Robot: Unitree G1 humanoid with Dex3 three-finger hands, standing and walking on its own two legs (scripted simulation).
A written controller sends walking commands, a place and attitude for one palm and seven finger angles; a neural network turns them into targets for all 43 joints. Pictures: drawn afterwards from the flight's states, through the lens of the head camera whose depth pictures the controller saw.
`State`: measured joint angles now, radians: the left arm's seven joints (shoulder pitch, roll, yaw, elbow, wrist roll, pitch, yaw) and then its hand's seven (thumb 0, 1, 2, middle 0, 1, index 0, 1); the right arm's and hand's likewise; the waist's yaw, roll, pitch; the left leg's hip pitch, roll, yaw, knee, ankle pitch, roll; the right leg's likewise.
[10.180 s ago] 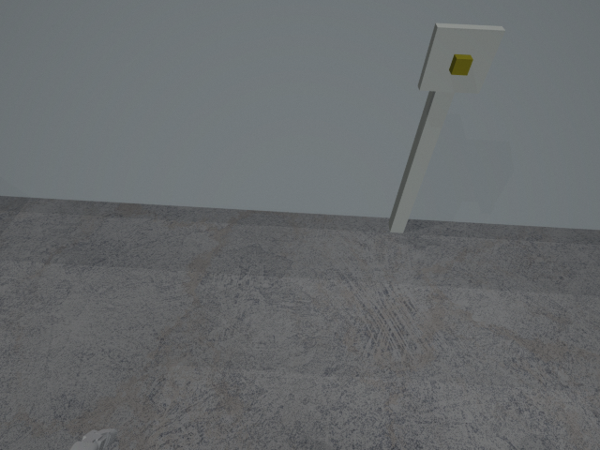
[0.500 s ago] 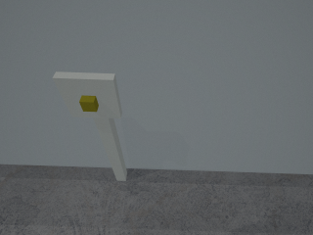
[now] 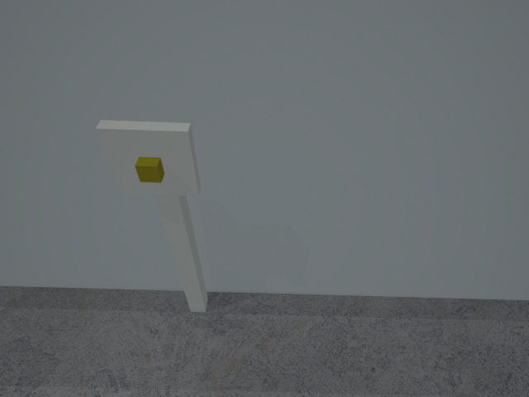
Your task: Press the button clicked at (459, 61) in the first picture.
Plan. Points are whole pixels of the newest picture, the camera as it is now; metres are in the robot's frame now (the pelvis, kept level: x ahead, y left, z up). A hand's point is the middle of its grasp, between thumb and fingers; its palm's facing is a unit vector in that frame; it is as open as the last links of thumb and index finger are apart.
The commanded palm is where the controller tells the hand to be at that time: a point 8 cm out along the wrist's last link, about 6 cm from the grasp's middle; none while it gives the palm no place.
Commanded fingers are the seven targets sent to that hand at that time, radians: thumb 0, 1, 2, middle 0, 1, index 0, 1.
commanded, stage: come to a stop and stand still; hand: left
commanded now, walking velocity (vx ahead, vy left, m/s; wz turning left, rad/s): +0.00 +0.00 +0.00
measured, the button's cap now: (150, 168) +0.54 +0.27 +0.02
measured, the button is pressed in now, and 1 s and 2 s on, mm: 0 0 0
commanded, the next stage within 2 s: look again from close up in 0.36 s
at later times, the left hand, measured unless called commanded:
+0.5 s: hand out of the picture +0.00 +0.26 -0.15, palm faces +0.01 -0.94 -0.33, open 7.4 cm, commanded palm none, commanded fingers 0.00 0.90 0.90 -0.20 -0.30 -0.20 -0.30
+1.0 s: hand out of the picture +0.06 +0.24 -0.15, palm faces -0.02 -0.96 -0.28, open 7.4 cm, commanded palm none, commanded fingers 0.00 0.90 0.90 -0.20 -0.30 -0.20 -0.30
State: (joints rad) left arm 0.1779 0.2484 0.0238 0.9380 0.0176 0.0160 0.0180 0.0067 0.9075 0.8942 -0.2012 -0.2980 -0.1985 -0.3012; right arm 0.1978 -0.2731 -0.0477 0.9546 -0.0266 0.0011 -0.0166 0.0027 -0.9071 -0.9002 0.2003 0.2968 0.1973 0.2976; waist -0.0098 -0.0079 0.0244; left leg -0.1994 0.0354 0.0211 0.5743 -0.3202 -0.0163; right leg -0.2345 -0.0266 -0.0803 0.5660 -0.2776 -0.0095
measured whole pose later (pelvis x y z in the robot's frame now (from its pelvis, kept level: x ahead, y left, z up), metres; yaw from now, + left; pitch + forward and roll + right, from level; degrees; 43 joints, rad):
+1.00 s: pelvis -0.01 +0.02 +0.01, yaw +0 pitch -3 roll +0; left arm 0.16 0.29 -0.01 1.09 0.02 -0.01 0.01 0.01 0.91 0.89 -0.20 -0.30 -0.20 -0.30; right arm 0.14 -0.28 0.00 1.11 -0.02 -0.01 0.01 0.00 -0.90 -0.90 0.20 0.30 0.20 0.30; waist 0.00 -0.02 0.03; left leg -0.14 0.01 0.04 0.40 -0.22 0.01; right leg -0.17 -0.04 -0.06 0.38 -0.17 0.01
